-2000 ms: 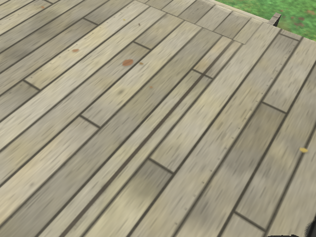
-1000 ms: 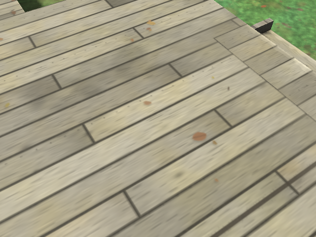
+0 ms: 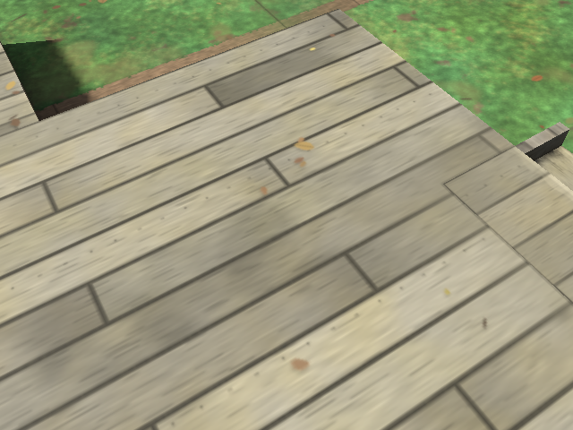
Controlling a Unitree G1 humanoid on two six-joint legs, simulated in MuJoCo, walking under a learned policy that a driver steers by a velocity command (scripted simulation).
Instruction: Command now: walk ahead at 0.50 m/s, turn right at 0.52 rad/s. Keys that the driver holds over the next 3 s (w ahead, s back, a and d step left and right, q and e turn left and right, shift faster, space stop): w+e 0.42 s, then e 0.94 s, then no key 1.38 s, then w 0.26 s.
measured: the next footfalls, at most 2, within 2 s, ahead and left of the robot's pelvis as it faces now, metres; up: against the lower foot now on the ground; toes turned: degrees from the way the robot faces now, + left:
left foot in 0.18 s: +0.27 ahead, +0.13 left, +0.00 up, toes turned -9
right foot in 0.68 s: +0.44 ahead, -0.13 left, +0.00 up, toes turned -26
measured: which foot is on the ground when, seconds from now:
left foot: up 0.00-0.16, down 0.18-0.68, up 0.70-1.00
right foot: down 0.00-0.18, up 0.20-0.66, down 0.68-1.00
